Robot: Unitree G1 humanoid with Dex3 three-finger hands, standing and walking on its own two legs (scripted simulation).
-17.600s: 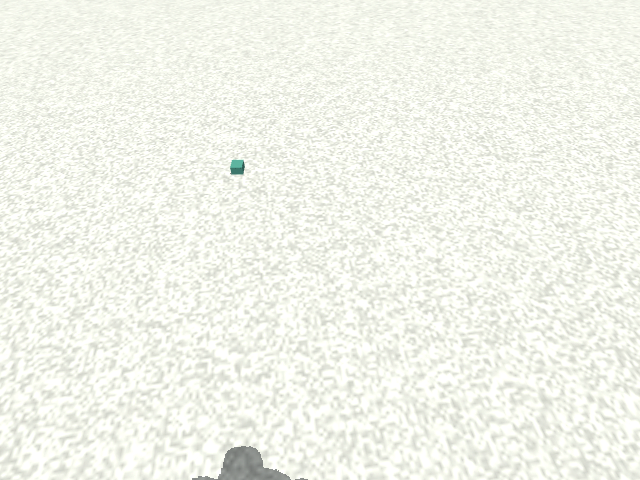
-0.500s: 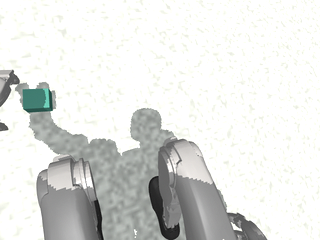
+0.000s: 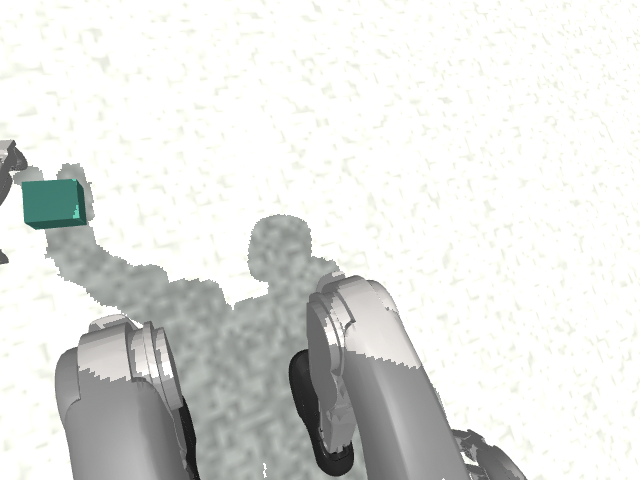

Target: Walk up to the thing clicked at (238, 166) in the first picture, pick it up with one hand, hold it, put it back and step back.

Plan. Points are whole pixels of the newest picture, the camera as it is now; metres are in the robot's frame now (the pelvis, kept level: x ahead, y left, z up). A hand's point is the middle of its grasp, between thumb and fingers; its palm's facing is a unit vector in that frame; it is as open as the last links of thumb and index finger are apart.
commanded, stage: rise first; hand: left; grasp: from above
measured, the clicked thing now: (55, 204) +0.50 +0.29 -0.30
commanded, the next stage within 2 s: approach in 0.68 s
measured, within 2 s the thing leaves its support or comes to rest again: neither
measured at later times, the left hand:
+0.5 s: hand out of the picture +0.45 +0.33 -0.17, palm faces -0.46 -0.05 -0.89, open 12.8 cm
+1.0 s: hand out of the picture +0.46 +0.31 -0.17, palm faces -0.46 -0.02 -0.89, open 12.7 cm
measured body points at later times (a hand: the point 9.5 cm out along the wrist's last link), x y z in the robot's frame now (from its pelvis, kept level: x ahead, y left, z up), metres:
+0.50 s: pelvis +0.00 +0.00 +0.00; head +0.25 +0.10 +0.37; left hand +0.47 +0.33 -0.12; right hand +0.07 -0.26 -0.09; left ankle +0.08 +0.13 -0.29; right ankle +0.10 -0.11 -0.29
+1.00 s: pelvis +0.00 +0.00 +0.00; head +0.24 +0.10 +0.37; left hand +0.48 +0.31 -0.12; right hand +0.06 -0.26 -0.09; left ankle +0.08 +0.13 -0.29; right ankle +0.10 -0.11 -0.29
